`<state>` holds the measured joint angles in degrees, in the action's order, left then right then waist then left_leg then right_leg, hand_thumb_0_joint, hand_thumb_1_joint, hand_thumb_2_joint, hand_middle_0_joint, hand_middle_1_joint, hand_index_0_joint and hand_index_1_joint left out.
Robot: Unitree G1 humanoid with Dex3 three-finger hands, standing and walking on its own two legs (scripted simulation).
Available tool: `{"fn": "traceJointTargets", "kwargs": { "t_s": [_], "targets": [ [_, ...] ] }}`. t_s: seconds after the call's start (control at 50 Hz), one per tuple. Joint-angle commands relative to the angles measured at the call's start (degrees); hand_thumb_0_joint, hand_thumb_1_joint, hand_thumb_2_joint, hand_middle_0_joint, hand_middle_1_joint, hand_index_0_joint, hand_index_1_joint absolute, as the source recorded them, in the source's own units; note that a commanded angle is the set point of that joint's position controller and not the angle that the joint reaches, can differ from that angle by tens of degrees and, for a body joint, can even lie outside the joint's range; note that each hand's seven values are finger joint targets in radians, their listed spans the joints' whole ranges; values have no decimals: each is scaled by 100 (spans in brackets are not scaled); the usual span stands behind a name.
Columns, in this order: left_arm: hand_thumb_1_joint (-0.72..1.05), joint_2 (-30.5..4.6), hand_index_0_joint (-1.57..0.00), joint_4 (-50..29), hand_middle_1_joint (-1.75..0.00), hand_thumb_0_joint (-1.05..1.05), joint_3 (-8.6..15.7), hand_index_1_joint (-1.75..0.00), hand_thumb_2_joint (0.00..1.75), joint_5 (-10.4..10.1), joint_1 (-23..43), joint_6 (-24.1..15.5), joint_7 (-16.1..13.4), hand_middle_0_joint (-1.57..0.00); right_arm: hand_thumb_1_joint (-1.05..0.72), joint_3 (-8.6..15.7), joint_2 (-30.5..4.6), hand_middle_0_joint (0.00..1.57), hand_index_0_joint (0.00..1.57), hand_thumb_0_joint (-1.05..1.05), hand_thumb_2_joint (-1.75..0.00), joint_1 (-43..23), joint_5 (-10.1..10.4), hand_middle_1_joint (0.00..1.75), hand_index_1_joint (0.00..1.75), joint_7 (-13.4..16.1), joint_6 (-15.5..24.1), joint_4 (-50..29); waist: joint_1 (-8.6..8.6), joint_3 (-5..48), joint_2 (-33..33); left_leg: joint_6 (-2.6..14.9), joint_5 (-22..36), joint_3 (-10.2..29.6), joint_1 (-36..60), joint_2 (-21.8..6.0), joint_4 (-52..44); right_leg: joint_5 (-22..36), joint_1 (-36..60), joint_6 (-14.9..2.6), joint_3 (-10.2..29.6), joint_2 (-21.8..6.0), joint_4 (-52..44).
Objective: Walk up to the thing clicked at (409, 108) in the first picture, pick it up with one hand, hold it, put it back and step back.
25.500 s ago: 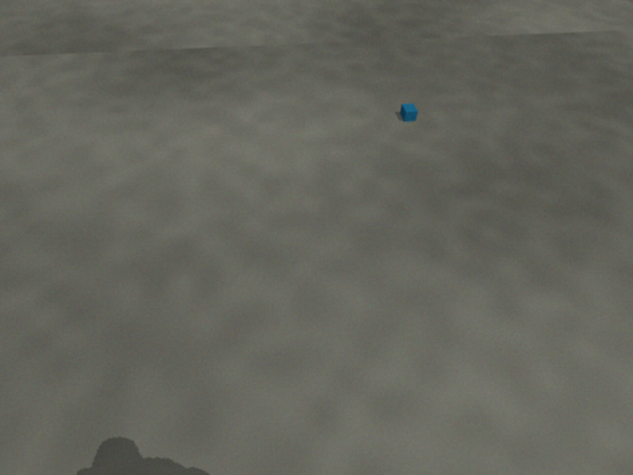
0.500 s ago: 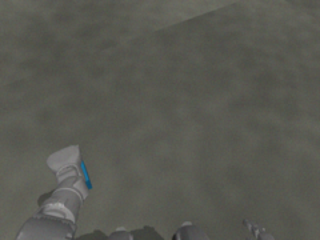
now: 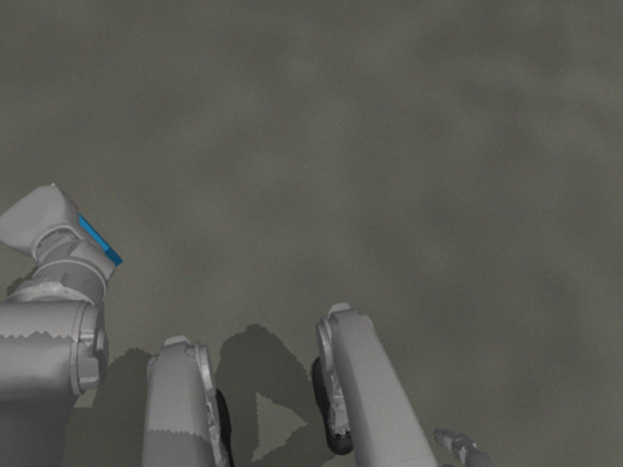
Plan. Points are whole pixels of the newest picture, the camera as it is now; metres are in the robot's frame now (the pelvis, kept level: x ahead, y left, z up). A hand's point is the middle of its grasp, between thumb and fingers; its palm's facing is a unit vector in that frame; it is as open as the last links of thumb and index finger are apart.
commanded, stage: crouch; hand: left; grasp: from above
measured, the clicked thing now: (75, 249) +0.44 +0.26 -0.17
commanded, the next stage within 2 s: lower in 1.00 s
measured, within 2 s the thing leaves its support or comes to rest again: neither
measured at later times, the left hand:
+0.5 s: hand (101, 247) +0.47 +0.25 -0.27, palm faces -0.34 -0.27 -0.90, open 11.3 cm
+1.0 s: hand (108, 249) +0.48 +0.26 -0.32, palm faces -0.34 -0.25 -0.91, open 11.3 cm
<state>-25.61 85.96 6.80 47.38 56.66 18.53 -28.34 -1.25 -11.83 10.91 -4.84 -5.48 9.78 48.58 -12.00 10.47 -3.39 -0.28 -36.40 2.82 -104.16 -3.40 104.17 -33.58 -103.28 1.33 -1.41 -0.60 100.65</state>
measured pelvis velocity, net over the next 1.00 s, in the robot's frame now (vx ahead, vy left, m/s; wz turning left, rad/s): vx -0.02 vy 0.00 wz -0.04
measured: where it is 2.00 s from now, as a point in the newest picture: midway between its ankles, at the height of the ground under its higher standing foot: (279, 439)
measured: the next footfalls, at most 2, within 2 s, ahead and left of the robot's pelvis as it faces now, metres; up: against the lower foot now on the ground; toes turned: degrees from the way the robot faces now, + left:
none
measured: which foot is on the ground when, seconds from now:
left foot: down 0.00-1.00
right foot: down 0.00-1.00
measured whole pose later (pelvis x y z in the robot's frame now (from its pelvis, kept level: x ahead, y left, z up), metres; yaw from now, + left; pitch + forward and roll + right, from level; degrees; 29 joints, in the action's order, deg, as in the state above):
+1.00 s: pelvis -0.02 +0.00 -0.17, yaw -2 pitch +34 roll -6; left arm -39.9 94.3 12.1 57.5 67.0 8.8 -26.5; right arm -4.4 -16.8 10.6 -9.3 -12.8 12.0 47.4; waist -16.7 1.2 -1.7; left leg -0.7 -39.5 6.6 -132.1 -1.9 136.7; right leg -36.1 -130.3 1.8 -2.3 -0.4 131.9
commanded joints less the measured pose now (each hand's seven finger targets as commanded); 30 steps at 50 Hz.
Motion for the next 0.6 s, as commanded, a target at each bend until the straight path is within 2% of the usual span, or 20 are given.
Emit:
{"fn": "traceJointTargets", "kwargs": {
  "t_s": [0.0, 0.02, 0.04, 0.06, 0.1, 0.12, 0.14, 0.18, 0.2, 0.24, 0.28, 0.3, 0.32, 0.34, 0.36, 0.38, 0.46, 0.52, 0.54, 0.58],
  "targets": [
    [65, -1489, -109, -1040, -59, 0, -39, -59, 73, 465, 2389, -284, -119, -109, -89, 336, -1283, 20, 20, 0, -89, 1095, -45, 30, 30, -46, 193, -94, -220, 3843, -822, 82, 1178, -178, 1922, 200, -513, 1149, 1799, -316, -311, 151, -538],
    [66, -1459, -110, -902, -58, 0, -76, -58, 72, 555, 2269, -332, -83, -110, -89, 336, -1320, 20, 20, 0, -89, 1055, -45, 30, 30, -67, 190, -132, -204, 3839, -967, 54, 1146, -140, 1974, 209, -474, 1040, 1571, -351, -352, 142, -398],
    [66, -1499, -110, -1121, -57, 0, -61, -58, 71, 604, 2376, -434, -44, -110, -89, 360, -1333, 20, 20, 0, -90, 1055, -64, 30, 30, -86, 191, -109, -239, 3772, -1092, 33, 1070, -64, 2017, 203, -450, 920, 1279, -360, -399, 126, -278],
    [65, -1529, -110, -921, -56, 0, -100, -58, 73, 731, 2219, -461, -16, -111, -89, 347, -1392, 20, 20, 0, -90, 996, -49, 30, 30, -100, 164, -144, -184, 3685, -1199, 6, 859, -38, 2015, 205, -462, 672, 1038, -389, -425, 139, -184],
    [65, -1759, -110, -1161, -56, 0, -14, -58, 73, 875, 2345, -560, 11, -111, -89, 372, -1439, 20, 20, 0, -90, 1027, -79, 30, 30, -128, 139, -164, -207, 3805, -1352, 1, 754, -21, 2011, 221, -344, 575, 873, -385, -440, 118, -39],
    [66, -1798, -111, -1282, -55, 0, 10, -56, 72, 891, 2379, -588, -6, -112, -89, 387, -1469, 20, 20, 0, -90, 996, -84, 30, 30, -138, 132, -188, -132, 3859, -1464, 1, 689, -39, 1948, 222, -285, 517, 787, -399, -449, 126, 54],
    [68, -1797, -113, -1217, -53, 0, 31, -55, 74, 920, 2259, -578, -24, -115, -89, 377, -1479, 20, 20, 0, -90, 993, -86, 30, 30, -155, 124, -204, -139, 3910, -1438, -5, 656, -30, 1970, 230, -246, 483, 699, -397, -463, 116, 132],
    [68, -1862, -113, -1273, -55, 0, 91, -57, 77, 989, 2479, -557, -88, -115, -89, 375, -1565, 20, 20, 0, -90, 1071, -96, 30, 30, -157, 116, -182, -209, 3945, -1602, -33, 715, -10, 2010, 222, -171, 560, 494, -404, -484, 103, 293],
    [69, -1884, -113, -1354, -54, 0, 140, -56, 75, 959, 2525, -532, -112, -115, -89, 389, -1583, 20, 20, 0, -90, 1090, -111, 30, 30, -171, 117, -192, -213, 3993, -1590, -28, 813, -6, 2067, 212, -82, 662, 469, -396, -481, 92, 350],
    [65, -1733, -111, -1180, -53, 0, 133, -56, 76, 843, 2598, -465, -163, -113, -89, 384, -1588, 20, 20, 0, -90, 1167, -144, 30, 30, -210, 143, -150, -336, 3885, -1433, 3, 901, -39, 1823, 207, 109, 806, 472, -364, -474, 94, 432],
    [61, -1888, -107, -1062, -52, 0, 265, -54, 74, 766, 2749, -444, -242, -109, -89, 377, -1618, 20, 20, 0, -90, 1209, -168, 30, 30, -241, 192, -115, -356, 3862, -1331, 43, 943, -87, 1484, 225, 299, 895, 453, -335, -442, 98, 529],
    [60, -1786, -106, -919, -52, 0, 217, -54, 71, 709, 2760, -432, -233, -108, -89, 355, -1570, 20, 20, 0, -90, 1235, -194, 30, 30, -263, 211, -97, -400, 3814, -1186, 75, 932, -154, 1233, 235, 426, 908, 569, -312, -424, 130, 530],
    [58, -1923, -105, -824, -51, 0, 285, -53, 70, 672, 2758, -426, -245, -107, -89, 358, -1599, 20, 20, 0, -90, 1225, -203, 30, 30, -275, 230, -53, -363, 3793, -1068, 98, 953, -187, 1107, 234, 546, 939, 623, -292, -397, 131, 543],
    [58, -1909, -105, -681, -52, 0, 275, -54, 71, 688, 2725, -425, -215, -107, -89, 348, -1586, 20, 20, 0, -90, 1265, -226, 30, 30, -308, 256, -38, -453, 3666, -990, 115, 970, -204, 937, 251, 652, 957, 629, -275, -375, 117, 588],
    [57, -1946, -104, -636, -50, 0, 285, -52, 69, 642, 2789, -453, -198, -106, -89, 332, -1588, 20, 20, 0, -90, 1255, -231, 30, 30, -321, 284, -11, -401, 3667, -979, 113, 979, -211, 868, 253, 726, 950, 580, -274, -369, 118, 657],
    [57, -1939, -104, -611, -53, 0, 238, -55, 71, 658, 2808, -476, -135, -106, -90, 323, -1552, 20, 20, 0, -90, 1214, -262, 30, 30, -350, 292, -11, -442, 3655, -1009, 122, 1002, -242, 795, 259, 833, 985, 650, -271, -344, 140, 711],
    [59, -2237, -106, -474, -53, 0, 256, -55, 71, 863, 2890, -643, -8, -107, -90, 288, -1626, 20, 20, 0, -90, 1240, -281, 30, 30, -440, 292, -36, -383, 3611, -1131, 120, 1048, -248, 594, 268, 1085, 1000, 530, -291, -353, 157, 985],
    [63, -2449, -109, -343, -55, 0, 294, -56, 72, 1026, 2782, -768, 76, -111, -90, 270, -1695, 20, 20, 0, -90, 1279, -306, 30, 30, -487, 268, -76, -404, 3445, -1112, 137, 909, -261, 400, 299, 1207, 837, 365, -288, -369, 168, 1097],
    [63, -2507, -109, -367, -54, 0, 316, -56, 73, 1022, 2815, -798, 64, -111, -90, 255, -1678, 20, 20, 0, -90, 1250, -308, 30, 30, -500, 254, -96, -343, 3462, -1181, 125, 854, -279, 302, 296, 1207, 778, 396, -297, -381, 188, 1139],
    [66, -2587, -110, -446, -57, 0, 398, -58, 72, 1042, 2884, -837, 3, -111, -89, 254, -1721, 20, 20, 0, -90, 1272, -320, 30, 30, -525, 244, -130, -339, 3584, -1213, 133, 867, -285, 346, 298, 1295, 803, 323, -294, -402, 193, 1224]
  ]
}}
